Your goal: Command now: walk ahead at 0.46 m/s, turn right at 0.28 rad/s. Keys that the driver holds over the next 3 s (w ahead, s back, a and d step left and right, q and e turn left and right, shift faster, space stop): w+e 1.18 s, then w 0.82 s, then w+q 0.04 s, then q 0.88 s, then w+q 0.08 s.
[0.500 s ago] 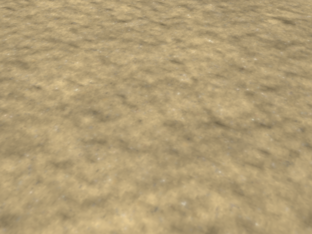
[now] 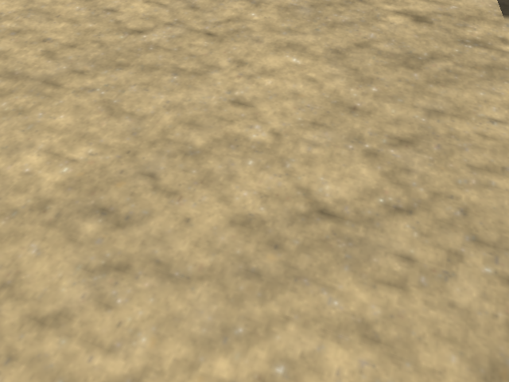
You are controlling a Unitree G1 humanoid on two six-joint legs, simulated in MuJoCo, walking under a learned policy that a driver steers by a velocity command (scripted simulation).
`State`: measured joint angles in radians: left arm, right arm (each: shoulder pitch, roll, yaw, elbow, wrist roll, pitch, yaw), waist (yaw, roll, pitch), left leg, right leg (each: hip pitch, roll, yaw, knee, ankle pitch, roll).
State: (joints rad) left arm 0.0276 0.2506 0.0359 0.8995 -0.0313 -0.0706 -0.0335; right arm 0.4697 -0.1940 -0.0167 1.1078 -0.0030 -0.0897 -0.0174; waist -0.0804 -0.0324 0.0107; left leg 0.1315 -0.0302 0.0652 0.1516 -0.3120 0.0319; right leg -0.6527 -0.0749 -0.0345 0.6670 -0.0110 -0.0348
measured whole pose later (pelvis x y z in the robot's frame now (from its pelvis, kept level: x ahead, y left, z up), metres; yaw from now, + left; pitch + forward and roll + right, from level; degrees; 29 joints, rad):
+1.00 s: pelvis +0.56 -0.10 +0.00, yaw -34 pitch +2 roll +2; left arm 0.12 0.29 0.07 0.67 -0.02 -0.03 -0.03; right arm 0.32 -0.29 -0.07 0.89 0.00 -0.09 0.00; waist -0.09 -0.04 0.04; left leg 0.01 -0.01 0.19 0.23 -0.27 0.01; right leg -0.69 -0.11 0.03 0.76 -0.02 -0.02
